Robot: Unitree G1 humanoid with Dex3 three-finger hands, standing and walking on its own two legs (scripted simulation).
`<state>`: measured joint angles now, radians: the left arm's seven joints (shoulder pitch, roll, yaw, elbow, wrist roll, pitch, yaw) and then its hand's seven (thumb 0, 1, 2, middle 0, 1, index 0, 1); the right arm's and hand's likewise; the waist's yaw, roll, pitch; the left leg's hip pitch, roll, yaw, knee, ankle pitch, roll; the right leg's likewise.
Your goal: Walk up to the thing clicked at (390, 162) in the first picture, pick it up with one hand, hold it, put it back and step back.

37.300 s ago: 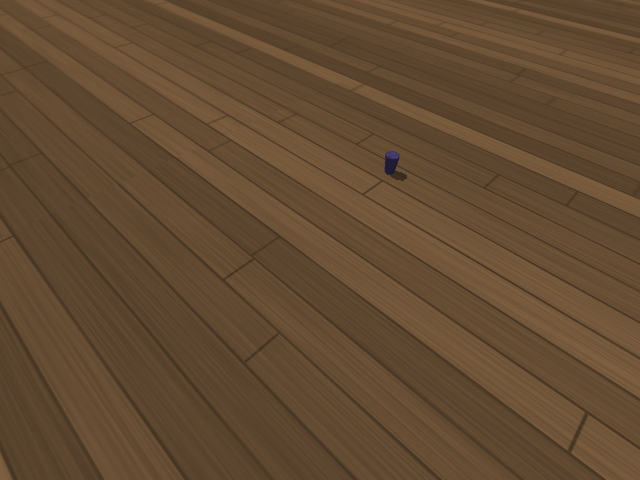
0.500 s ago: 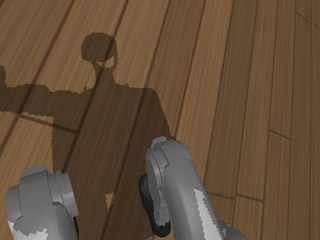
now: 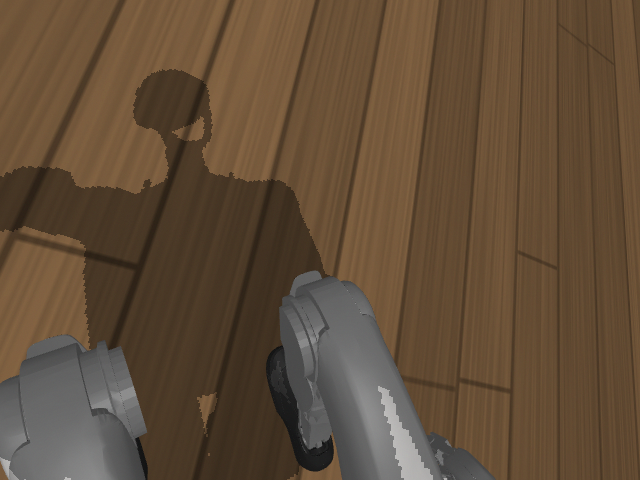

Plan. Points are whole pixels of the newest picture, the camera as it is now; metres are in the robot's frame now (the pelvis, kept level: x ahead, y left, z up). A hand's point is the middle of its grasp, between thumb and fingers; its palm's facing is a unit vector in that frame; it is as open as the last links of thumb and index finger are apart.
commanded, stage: open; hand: left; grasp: from above
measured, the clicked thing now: out of the picture +0.46 +0.35 -0.25
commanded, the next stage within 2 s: withdraw in 0.70 s
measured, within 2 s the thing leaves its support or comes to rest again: neither
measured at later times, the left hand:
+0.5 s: hand out of the picture +0.45 +0.35 -0.22, palm faces -0.44 -0.14 -0.89, open 13.2 cm
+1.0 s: hand out of the picture +0.46 +0.35 -0.20, palm faces -0.40 -0.13 -0.91, open 13.9 cm
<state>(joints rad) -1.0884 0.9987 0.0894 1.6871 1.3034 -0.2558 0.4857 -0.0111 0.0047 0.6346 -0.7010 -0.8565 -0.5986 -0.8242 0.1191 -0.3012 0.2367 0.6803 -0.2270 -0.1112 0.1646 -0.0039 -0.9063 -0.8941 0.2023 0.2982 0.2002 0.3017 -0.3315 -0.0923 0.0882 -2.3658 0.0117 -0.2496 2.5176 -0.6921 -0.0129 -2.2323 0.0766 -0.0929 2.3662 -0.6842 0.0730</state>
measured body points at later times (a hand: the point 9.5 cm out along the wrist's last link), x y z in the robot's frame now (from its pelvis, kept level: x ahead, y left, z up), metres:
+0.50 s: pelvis +0.00 +0.00 +0.00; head +0.26 +0.13 +0.34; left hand +0.47 +0.36 -0.17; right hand +0.06 -0.26 -0.07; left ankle +0.07 +0.13 -0.27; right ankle +0.11 -0.14 -0.27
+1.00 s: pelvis +0.00 +0.00 +0.00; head +0.26 +0.12 +0.35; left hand +0.47 +0.36 -0.15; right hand +0.07 -0.26 -0.07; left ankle +0.07 +0.13 -0.27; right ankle +0.11 -0.14 -0.27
